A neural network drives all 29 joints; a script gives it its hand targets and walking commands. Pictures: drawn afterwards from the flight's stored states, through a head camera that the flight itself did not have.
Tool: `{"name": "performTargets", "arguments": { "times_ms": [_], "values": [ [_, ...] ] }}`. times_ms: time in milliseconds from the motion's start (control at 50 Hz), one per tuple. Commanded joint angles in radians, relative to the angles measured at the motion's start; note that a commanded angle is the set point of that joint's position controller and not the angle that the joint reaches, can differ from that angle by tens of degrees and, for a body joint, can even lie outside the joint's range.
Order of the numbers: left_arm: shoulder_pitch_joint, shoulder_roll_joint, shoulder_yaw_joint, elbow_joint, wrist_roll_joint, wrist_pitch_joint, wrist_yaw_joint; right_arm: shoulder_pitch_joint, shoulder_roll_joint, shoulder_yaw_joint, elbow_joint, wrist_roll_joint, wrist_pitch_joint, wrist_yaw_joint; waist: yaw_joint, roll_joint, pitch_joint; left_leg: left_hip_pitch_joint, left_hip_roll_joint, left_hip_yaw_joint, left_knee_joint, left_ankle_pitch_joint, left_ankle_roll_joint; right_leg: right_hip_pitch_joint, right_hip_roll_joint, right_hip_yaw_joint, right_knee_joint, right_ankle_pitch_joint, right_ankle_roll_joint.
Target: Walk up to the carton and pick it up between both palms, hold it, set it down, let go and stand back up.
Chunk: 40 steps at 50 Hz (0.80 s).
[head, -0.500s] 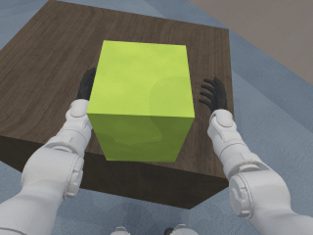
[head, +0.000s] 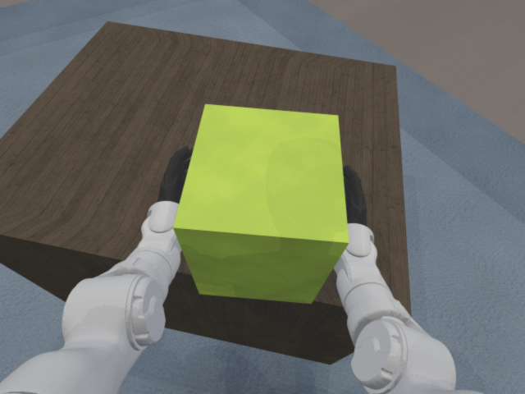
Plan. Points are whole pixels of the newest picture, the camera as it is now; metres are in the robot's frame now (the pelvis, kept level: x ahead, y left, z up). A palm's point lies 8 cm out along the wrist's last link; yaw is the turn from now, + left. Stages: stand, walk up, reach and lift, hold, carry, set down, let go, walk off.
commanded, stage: reach and lift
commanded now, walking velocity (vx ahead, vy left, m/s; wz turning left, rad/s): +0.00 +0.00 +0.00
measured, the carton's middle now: (262, 212) +0.39 +0.00 +0.01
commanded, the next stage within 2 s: none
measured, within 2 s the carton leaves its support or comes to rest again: leaves its support in 1.88 s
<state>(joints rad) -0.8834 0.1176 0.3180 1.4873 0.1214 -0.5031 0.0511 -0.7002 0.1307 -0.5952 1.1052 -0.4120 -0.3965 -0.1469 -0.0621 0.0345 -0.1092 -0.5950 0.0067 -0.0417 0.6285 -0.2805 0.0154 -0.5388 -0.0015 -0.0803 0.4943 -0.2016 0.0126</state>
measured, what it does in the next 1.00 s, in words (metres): stands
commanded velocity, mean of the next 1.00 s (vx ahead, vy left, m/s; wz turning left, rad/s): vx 0.00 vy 0.00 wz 0.00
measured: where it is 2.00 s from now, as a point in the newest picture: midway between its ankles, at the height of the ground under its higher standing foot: outside the picture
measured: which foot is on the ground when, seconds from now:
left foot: down 0.00-1.00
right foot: down 0.00-1.00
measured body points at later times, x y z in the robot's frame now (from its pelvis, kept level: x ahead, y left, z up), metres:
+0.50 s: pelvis +0.01 +0.00 +0.01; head +0.09 +0.02 +0.45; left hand +0.43 +0.14 +0.02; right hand +0.39 -0.15 +0.02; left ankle +0.01 +0.10 -0.73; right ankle +0.01 -0.13 -0.73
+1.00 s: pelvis +0.01 +0.00 +0.01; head +0.09 +0.02 +0.46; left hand +0.43 +0.14 +0.02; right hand +0.39 -0.15 +0.02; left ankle +0.01 +0.10 -0.73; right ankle +0.01 -0.13 -0.73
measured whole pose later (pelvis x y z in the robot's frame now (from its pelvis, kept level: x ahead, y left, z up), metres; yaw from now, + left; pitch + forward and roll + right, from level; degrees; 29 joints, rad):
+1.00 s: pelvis +0.01 +0.00 +0.01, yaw +0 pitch +14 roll -2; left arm -0.82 0.05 0.43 1.30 0.28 -0.42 0.03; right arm -0.65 0.14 -0.65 1.05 -0.47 -0.43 -0.13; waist -0.03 -0.01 -0.08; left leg -0.49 0.01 -0.01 0.44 -0.20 0.02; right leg -0.44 0.00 -0.08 0.31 -0.11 0.01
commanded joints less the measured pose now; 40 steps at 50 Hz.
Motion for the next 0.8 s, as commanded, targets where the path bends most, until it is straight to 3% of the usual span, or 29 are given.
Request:
{"name": "performTargets", "arguments": {
  "times_ms": [0, 180, 780],
  "values": [
    [-0.569, -0.584, -0.169, -0.089, 0.152, -0.026, -0.163, -0.543, 0.563, 0.288, 0.022, -0.134, -0.059, 0.19, -0.032, 0.056, -0.61, 0.309, 0.014, 0.058, -0.087, 0.457, -0.107, 0.329, 0.018, -0.006, -0.031, 0.32, -0.035],
    [-0.533, -0.602, -0.157, -0.126, 0.184, -0.013, -0.15, -0.523, 0.553, 0.28, 0.011, -0.141, -0.075, 0.189, -0.012, 0.053, -0.599, 0.368, 0.019, 0.068, -0.123, 0.501, -0.115, 0.337, 0.024, -0.013, -0.087, 0.318, -0.04],
    [-0.499, -0.628, -0.098, -0.208, 0.247, 0.053, -0.143, -0.529, 0.591, 0.258, -0.03, -0.17, -0.088, 0.161, 0.019, 0.024, -0.613, 0.289, 0.009, 0.104, -0.205, 0.417, -0.082, 0.465, 0.007, -0.007, -0.13, 0.373, -0.032]
  ]
}}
